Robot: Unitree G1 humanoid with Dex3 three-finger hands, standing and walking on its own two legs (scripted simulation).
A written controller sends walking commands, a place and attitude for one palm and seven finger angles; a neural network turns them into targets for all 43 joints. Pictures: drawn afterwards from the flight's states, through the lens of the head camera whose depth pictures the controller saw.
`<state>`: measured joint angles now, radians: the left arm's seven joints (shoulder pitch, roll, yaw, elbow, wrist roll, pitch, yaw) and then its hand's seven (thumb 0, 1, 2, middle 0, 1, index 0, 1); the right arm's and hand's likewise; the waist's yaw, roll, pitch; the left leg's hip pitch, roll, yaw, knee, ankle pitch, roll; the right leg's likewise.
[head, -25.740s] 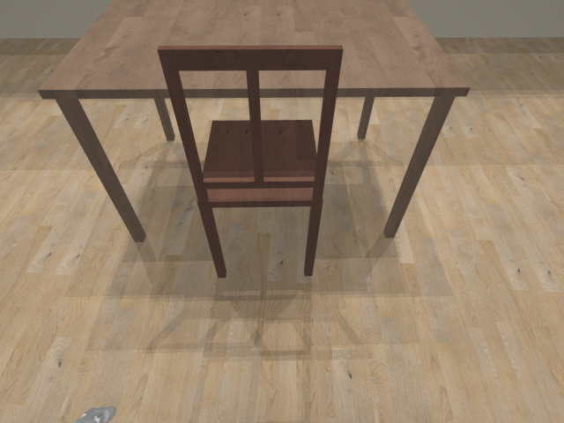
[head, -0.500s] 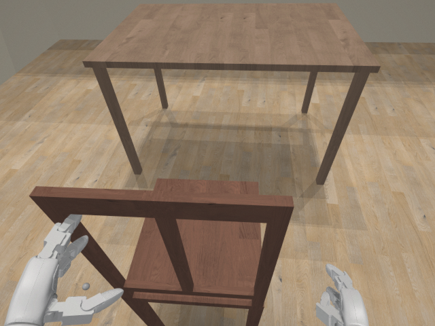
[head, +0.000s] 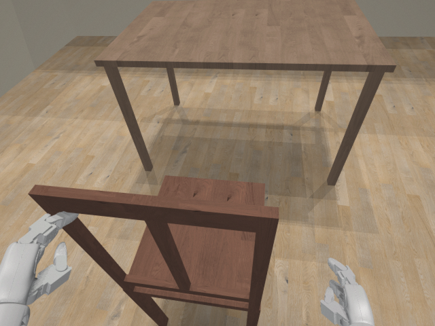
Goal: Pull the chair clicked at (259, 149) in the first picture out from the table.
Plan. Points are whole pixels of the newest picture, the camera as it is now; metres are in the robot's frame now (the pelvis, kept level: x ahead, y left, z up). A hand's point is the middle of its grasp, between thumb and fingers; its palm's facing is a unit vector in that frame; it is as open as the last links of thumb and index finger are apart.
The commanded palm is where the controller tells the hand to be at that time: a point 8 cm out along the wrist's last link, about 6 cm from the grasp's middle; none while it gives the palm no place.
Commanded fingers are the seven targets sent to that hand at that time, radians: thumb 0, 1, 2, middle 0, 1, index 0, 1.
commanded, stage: draw the hand back to the body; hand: left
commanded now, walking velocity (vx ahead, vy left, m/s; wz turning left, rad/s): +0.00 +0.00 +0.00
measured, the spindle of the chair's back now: (173, 259) +0.25 +0.14 -0.05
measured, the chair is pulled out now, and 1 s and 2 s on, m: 0.63 0.63 0.63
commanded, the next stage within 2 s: step back with the hand held close in 0.16 s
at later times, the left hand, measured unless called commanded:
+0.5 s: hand (61, 270) +0.16 +0.26 +0.09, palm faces +0.21 -0.80 -0.56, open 6.3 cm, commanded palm +0.12 +0.30 +0.18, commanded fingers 0.00 0.90 0.90 -0.20 -0.30 -0.20 -0.30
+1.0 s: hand out of the picture +0.11 +0.33 +0.13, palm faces +0.48 -0.77 -0.43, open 7.4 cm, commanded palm +0.05 +0.34 +0.18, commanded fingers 0.00 0.90 0.90 -0.20 -0.30 -0.20 -0.30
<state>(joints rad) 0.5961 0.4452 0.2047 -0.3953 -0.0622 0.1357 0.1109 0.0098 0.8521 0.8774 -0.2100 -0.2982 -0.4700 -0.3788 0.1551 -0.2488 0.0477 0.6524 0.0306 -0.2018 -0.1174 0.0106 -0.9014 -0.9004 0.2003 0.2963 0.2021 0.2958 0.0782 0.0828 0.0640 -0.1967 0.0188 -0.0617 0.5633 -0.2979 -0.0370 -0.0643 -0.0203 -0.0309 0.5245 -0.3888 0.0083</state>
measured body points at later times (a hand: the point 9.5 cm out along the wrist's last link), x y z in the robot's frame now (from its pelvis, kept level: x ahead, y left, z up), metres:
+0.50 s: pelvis -0.03 +0.00 +0.00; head +0.04 -0.01 +0.45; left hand +0.14 +0.31 +0.12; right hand +0.19 -0.22 -0.09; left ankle +0.01 +0.15 -0.73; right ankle -0.06 -0.12 -0.73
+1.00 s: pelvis -0.09 +0.04 -0.01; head -0.10 +0.04 +0.44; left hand +0.08 +0.37 +0.16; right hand +0.07 -0.21 -0.09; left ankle -0.06 +0.15 -0.73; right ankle -0.06 -0.12 -0.73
